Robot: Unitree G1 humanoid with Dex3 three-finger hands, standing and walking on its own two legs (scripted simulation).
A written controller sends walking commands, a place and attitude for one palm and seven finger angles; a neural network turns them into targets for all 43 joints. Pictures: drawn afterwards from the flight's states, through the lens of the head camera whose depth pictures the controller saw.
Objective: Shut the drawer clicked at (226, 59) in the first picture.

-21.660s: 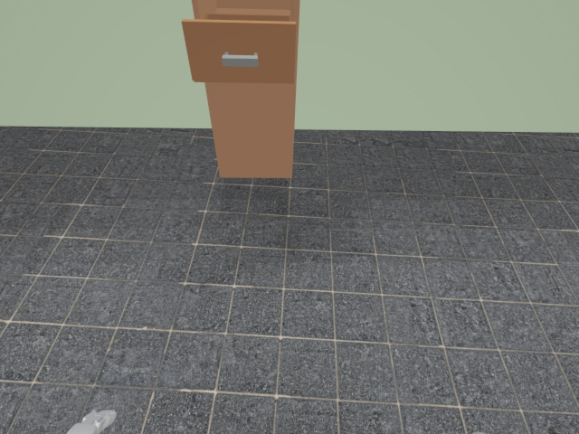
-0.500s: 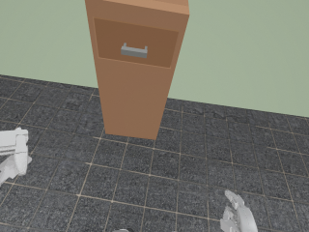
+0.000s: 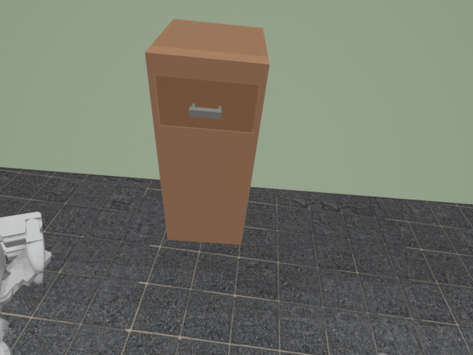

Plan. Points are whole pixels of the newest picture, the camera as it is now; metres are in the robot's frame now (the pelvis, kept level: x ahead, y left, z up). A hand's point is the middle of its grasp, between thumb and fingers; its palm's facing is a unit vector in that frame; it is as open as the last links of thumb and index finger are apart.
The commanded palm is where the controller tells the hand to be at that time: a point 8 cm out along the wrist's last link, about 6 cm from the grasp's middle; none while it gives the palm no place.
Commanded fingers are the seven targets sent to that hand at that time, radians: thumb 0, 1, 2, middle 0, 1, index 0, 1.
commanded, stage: stop stepping back and stand still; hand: left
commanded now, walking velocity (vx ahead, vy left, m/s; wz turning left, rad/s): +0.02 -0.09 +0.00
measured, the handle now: (206, 109) +0.87 +0.15 +0.02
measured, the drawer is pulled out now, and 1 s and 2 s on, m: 0.00 0.00 0.00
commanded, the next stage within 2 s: let the arm hang, fingers relaxed in 0.28 s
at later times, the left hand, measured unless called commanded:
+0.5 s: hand (68, 324) +0.18 +0.28 -0.01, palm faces +0.27 -0.88 -0.40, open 3.1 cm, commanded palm none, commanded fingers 0.00 0.90 0.90 -1.12 -1.30 -1.12 -1.30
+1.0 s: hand out of the picture -0.01 +0.22 -0.16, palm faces +0.11 -0.97 -0.23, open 5.7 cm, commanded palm none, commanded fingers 0.00 0.90 0.90 -0.20 -0.30 -0.20 -0.30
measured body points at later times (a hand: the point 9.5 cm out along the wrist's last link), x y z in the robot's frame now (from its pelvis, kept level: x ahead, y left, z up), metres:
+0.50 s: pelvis -0.02 +0.02 -0.01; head -0.01 +0.01 +0.44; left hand +0.16 +0.32 +0.01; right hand +0.13 -0.23 -0.12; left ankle +0.02 +0.12 -0.73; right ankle -0.03 -0.11 -0.69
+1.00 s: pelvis +0.00 +0.02 +0.02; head +0.03 +0.03 +0.46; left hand -0.02 +0.27 -0.14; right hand +0.02 -0.20 -0.14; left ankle +0.01 +0.11 -0.73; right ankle +0.02 -0.10 -0.73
